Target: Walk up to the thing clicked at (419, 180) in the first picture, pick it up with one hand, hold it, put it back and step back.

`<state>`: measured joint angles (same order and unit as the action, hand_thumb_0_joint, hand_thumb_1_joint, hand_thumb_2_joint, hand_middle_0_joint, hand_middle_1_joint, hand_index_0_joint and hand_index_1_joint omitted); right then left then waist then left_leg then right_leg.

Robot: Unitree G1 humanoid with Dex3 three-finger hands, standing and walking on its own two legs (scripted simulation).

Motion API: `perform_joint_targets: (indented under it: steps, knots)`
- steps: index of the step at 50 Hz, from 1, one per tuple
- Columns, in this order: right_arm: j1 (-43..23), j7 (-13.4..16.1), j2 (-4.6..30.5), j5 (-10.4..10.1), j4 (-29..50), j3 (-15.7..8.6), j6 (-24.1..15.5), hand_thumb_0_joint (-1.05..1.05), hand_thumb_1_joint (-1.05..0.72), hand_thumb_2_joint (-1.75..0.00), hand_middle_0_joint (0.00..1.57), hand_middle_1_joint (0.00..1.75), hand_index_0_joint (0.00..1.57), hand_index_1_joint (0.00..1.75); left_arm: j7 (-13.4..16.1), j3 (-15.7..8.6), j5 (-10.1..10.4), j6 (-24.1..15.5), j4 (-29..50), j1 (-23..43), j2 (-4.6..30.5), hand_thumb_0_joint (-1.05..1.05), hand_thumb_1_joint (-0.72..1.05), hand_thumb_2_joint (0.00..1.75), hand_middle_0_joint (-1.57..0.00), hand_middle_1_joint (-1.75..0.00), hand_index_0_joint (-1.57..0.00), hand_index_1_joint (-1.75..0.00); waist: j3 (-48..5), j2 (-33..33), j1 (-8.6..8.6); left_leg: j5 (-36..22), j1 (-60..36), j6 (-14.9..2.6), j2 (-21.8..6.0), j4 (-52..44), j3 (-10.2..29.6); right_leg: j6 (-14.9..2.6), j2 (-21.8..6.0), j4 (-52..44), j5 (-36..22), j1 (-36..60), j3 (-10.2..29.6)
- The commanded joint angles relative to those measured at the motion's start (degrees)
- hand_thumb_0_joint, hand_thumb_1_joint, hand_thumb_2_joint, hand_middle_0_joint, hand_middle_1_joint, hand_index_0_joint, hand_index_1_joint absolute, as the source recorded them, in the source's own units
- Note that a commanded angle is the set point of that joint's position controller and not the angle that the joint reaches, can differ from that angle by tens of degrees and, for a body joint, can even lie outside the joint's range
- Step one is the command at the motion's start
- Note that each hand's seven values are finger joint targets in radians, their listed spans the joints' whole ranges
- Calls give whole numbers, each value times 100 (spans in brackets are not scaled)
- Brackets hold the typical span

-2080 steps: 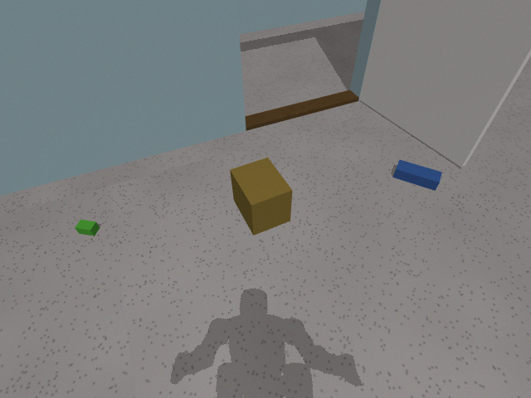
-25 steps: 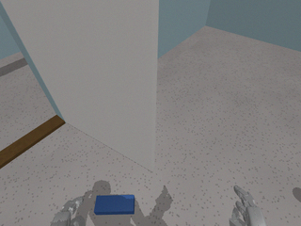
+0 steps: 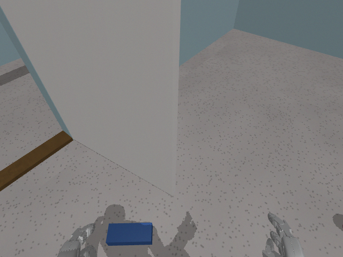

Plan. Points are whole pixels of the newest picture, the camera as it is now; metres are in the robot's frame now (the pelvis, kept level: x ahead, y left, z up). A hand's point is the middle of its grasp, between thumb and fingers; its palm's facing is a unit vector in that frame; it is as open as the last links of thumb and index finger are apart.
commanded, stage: home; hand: left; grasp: from above
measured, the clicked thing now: (130, 234) +0.39 +0.23 -0.68
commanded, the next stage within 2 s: stand in 0.42 s
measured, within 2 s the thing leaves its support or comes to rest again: neither
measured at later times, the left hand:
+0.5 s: hand out of the picture +0.16 +0.19 -0.05, palm faces +0.05 -0.98 -0.20, open 7.4 cm
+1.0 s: hand out of the picture +0.06 +0.24 -0.11, palm faces +0.04 -0.95 -0.30, open 7.4 cm
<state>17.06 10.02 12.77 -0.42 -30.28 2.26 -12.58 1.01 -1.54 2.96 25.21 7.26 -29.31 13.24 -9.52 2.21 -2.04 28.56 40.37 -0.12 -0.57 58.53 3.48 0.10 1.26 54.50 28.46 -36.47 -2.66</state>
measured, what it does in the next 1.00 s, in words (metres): rises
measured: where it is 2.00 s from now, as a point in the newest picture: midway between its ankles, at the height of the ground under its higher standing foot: outside the picture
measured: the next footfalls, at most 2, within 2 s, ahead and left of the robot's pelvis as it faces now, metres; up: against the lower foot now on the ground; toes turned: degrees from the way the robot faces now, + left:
none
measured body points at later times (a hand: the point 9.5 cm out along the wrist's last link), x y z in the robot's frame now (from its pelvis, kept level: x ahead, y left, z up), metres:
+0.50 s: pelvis +0.00 +0.00 +0.00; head +0.02 +0.01 +0.45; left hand +0.15 +0.24 -0.03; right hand +0.16 -0.24 -0.06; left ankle +0.01 +0.11 -0.68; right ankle -0.01 -0.12 -0.68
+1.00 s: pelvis -0.01 +0.02 +0.05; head -0.01 +0.03 +0.50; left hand +0.06 +0.29 -0.09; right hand +0.07 -0.26 -0.07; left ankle +0.01 +0.11 -0.68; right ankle -0.01 -0.12 -0.68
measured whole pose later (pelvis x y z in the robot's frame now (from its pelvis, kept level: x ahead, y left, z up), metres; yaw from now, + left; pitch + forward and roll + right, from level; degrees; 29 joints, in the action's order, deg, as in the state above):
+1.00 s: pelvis -0.01 +0.02 +0.05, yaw -1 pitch -2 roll +0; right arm 11.3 1.2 15.4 2.8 -56.3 -2.0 -0.7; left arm 2.0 -2.6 -2.0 1.3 -53.3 -12.7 15.7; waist 2.3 -1.0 1.3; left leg 16.6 13.8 -2.0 2.0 32.8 0.1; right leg 1.9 -1.6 31.8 17.4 -11.9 0.6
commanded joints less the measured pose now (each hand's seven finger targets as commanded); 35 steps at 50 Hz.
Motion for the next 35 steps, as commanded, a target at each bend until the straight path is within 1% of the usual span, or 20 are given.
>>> perform_joint_targets:
  steps: [1, 2, 3, 5, 6, 7, 9, 14, 15, 16, 17, 25, 26, 27, 28, 29, 31, 32, 34, 35]
  knots:
    - [-366, 81, 711, -8, 916, -327, -343, 0, -90, -90, 20, 30, 20, 30, 69, -366, -14, -259, 1006, 87, 590, 0, 90, 90, -20, -30, -20, -30, -374, 98, -56, -1456, -725, -85, 44, -917, -65, -36, 54, -883, -1373, 168, -25]
    - [-384, 75, 691, -9, 943, -320, -349, 0, -90, -90, 20, 30, 20, 30, 61, -327, -4, -292, 1240, 209, 581, 0, 90, 90, -20, -30, -20, -30, -459, 120, -21, -1519, -739, -79, 39, -919, -46, -47, 51, -861, -1421, 227, -41]
    - [-367, 75, 713, -6, 906, -336, -340, 0, -90, -90, 20, 30, 20, 30, 63, -398, -10, -283, 1037, 67, 616, 0, 90, 90, -20, -30, -20, -30, -420, 118, -20, -1493, -715, -77, 41, -934, -34, -51, 56, -855, -1385, 228, -43]
    - [-365, 67, 712, -8, 952, -336, -335, 0, -90, -90, 20, 30, 20, 30, 59, -317, -15, -275, 1098, 73, 563, 0, 90, 90, -20, -30, -20, -30, -450, 51, -37, -1615, -756, -80, 40, -898, -48, -44, 58, -848, -1501, 220, -44]
    - [-352, 67, 722, -6, 925, -348, -320, 0, -90, -90, 20, 30, 20, 30, 63, -395, -2, -260, 1012, -18, 604, 0, 90, 90, -20, -30, -20, -30, -478, 98, 1, -1592, -727, -73, 38, -919, -25, -54, 60, -832, -1461, 229, -47]
    - [-379, 66, 690, -2, 980, -330, -319, 0, -90, -90, 20, 30, 20, 30, 58, -303, -8, -279, 1187, 103, 554, 0, 90, 90, -20, -30, -20, -30, -496, 71, -35, -1624, -753, -79, 46, -896, -43, -41, 57, -855, -1524, 223, -40]
    - [-374, 55, 744, -2, 911, -355, -315, 0, -90, -90, 20, 30, 20, 30, 48, -342, -16, -247, 971, 54, 593, 0, 90, 90, -20, -30, -20, -30, -310, 185, -17, -1407, -678, -63, 36, -982, -10, -57, 63, -843, -1283, 136, -61]
    - [-404, 61, 702, -16, 1004, -327, -321, 0, -90, -90, 20, 30, 20, 30, 59, -313, 4, -283, 1217, 212, 577, 0, 90, 90, -20, -30, -20, -30, -364, 95, -24, -1383, -675, -76, 32, -963, -17, -47, 67, -864, -1278, 153, -62]
    - [-346, 65, 742, -12, 944, -359, -327, 0, -90, -90, 20, 30, 20, 30, 52, -372, 15, -254, 1023, 44, 594, 0, 90, 90, -20, -30, -20, -30, -545, 27, -68, -1513, -779, -75, 28, -949, 2, -52, 71, -819, -1374, 239, -58]
    - [-420, 57, 695, -19, 1019, -322, -327, 0, -90, -90, 20, 30, 20, 30, 62, -297, 10, -295, 1387, 269, 594, 0, 90, 90, -20, -30, -20, -30, -429, 187, 0, -1472, -702, -66, 23, -974, 7, -58, 69, -829, -1349, 180, -68]
    - [-362, 56, 746, -17, 941, -352, -314, 0, -90, -90, 20, 30, 20, 30, 60, -377, 4, -257, 1019, 84, 605, 0, 90, 90, -20, -30, -20, -30, -382, 119, -50, -1358, -717, -63, 16, -1013, 35, -57, 81, -810, -1227, 139, -71]
    - [-382, 58, 707, -21, 1024, -335, -297, 0, -90, -90, 20, 30, 20, 30, 57, -305, -10, -265, 1171, 97, 592, 0, 90, 90, -20, -30, -20, -30, -395, 101, -21, -1290, -645, -83, 45, -964, -21, -56, 66, -876, -1190, 124, -50]
    - [-920, -283, 1267, 742, -464, -544, 277, 0, -90, -90, 20, 30, 20, 30, 262, -304, -659, -1429, -840, 1785, 1075, 0, 90, 90, -20, -30, -20, -30, 985, -226, 466, -2075, -725, -354, -223, -1547, 202, -323, -416, -1199, -1268, 1088, 626]
    - [-890, -433, 1304, 689, -449, -660, 474, 0, -90, -90, 20, 30, 20, 30, 241, -435, -685, -1820, -1788, 1370, 1145, 0, 90, 90, -20, -30, -20, -30, 423, -469, 363, -2264, -1188, -379, -163, -1477, 67, -497, -479, -1286, -1446, 1279, 870]
    - [-799, -524, 1297, 696, -441, -633, 563, 0, -90, -90, 20, 30, 20, 30, 216, -427, -706, -2007, -2103, 1354, 1140, 0, 90, 90, -20, -30, -20, -30, 223, -495, 291, -2541, -1533, -379, -161, -1482, 47, -531, -499, -1242, -1707, 1209, 906]
    - [-622, -590, 1310, 696, -465, -613, 621, 0, -90, -90, 20, 30, 20, 30, 181, -385, -701, -2105, -2278, 1479, 1151, 0, 90, 90, -20, -30, -20, -30, 315, -192, 186, -2377, -1515, -390, -191, -1666, 248, -466, -402, -1252, -1744, 1194, 841]
    - [-696, -772, 1166, 443, -724, -614, 662, 0, -90, -90, 20, 30, 20, 30, 143, -339, -645, -2259, -2757, 1549, 1145, 0, 90, 90, -20, -30, -20, -30, 35, -11, 312, -2335, -1917, -417, -178, -1901, 284, -334, -502, -1254, -1903, 1676, 779]
    - [-841, -818, 1142, 362, -830, -638, 702, 0, -90, -90, 20, 30, 20, 30, 141, -329, -612, -2286, -3034, 1506, 1122, 0, 90, 90, -20, -30, -20, -30, 69, -294, 407, -2404, -2058, -376, -163, -1925, 184, -349, -529, -1392, -2001, 1689, 824]
    - [-900, -852, 1124, 304, -960, -672, 766, 0, -90, -90, 20, 30, 20, 30, 151, -371, -561, -2341, -3478, 1644, 1102, 0, 90, 90, -20, -30, -20, -30, -23, -431, 390, -2425, -2107, -335, -130, -1919, 179, -315, -588, -1635, -2182, 1923, 843]
    - [-966, -869, 1075, 305, -1084, -675, 816, 0, -90, -90, 20, 30, 20, 30, 163, -355, -565, -2380, -3707, 1759, 1128, 0, 90, 90, -20, -30, -20, -30, 188, -555, 386, -2064, -2047, -328, -91, -2017, 173, -307, -653, -1872, -2000, 1911, 927]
